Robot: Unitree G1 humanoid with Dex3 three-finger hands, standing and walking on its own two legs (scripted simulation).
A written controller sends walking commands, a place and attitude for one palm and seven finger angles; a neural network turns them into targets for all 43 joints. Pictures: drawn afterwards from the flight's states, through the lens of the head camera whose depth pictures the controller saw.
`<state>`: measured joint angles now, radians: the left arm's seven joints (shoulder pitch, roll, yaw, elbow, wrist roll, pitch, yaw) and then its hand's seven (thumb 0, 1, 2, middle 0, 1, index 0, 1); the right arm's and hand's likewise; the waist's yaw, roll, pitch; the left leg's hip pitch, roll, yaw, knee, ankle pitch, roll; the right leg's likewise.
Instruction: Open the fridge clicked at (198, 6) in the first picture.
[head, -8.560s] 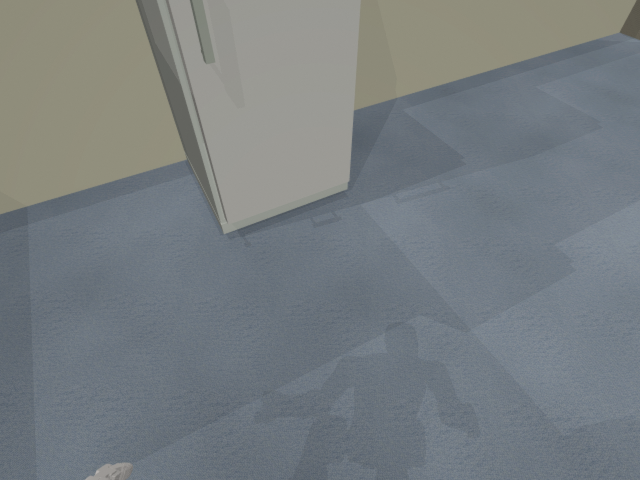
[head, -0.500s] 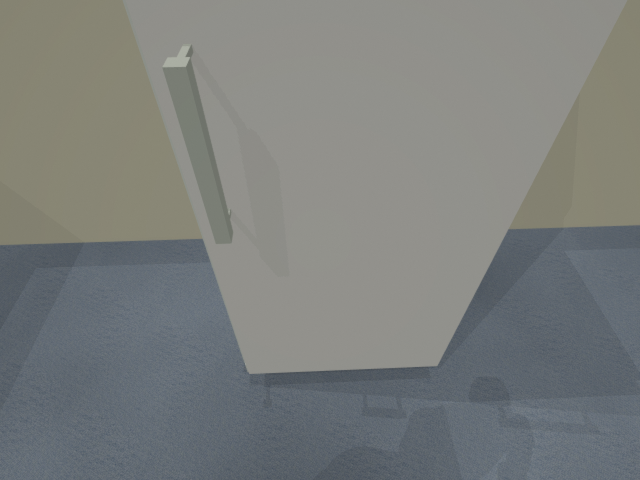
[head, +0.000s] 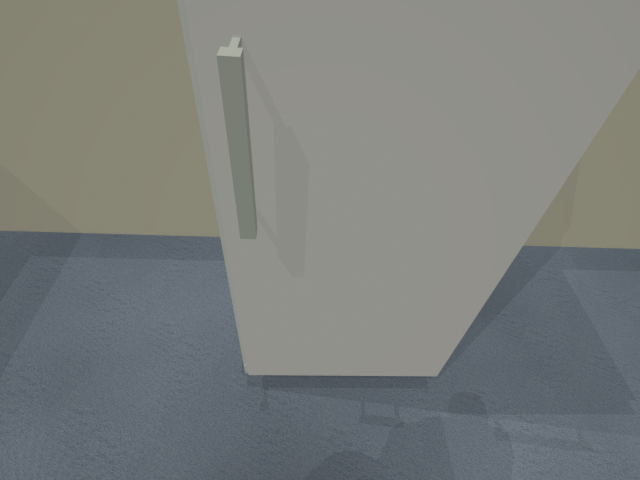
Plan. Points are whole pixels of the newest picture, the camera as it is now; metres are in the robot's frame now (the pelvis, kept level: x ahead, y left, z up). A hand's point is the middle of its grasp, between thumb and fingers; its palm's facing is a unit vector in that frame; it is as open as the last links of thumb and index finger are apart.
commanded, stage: look again from close up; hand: left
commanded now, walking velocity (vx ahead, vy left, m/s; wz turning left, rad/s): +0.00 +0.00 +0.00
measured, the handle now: (243, 150) +0.50 +0.15 +0.16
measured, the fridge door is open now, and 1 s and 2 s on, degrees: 0 0 0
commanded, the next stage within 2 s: none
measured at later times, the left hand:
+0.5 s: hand out of the picture -0.06 +0.22 -0.17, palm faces +0.02 -0.98 -0.22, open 7.4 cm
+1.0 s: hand out of the picture -0.05 +0.19 -0.17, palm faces +0.00 -0.98 -0.18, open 7.4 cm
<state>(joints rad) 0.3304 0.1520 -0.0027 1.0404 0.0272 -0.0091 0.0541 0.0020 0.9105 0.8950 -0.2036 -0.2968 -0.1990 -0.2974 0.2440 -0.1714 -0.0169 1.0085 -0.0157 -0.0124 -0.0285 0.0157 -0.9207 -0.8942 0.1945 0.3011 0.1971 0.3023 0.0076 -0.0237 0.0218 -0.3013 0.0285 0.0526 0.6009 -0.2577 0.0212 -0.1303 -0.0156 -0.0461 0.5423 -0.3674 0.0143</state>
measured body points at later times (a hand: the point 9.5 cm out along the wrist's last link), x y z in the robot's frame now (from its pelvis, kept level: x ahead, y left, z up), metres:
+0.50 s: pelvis -0.03 +0.03 +0.01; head -0.03 +0.04 +0.46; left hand -0.06 +0.27 -0.15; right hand +0.00 -0.22 -0.14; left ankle +0.04 +0.10 -0.73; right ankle -0.05 -0.13 -0.73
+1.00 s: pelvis -0.04 +0.02 +0.01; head -0.04 +0.03 +0.46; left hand -0.05 +0.25 -0.15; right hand -0.02 -0.22 -0.14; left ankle +0.04 +0.10 -0.73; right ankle -0.05 -0.13 -0.73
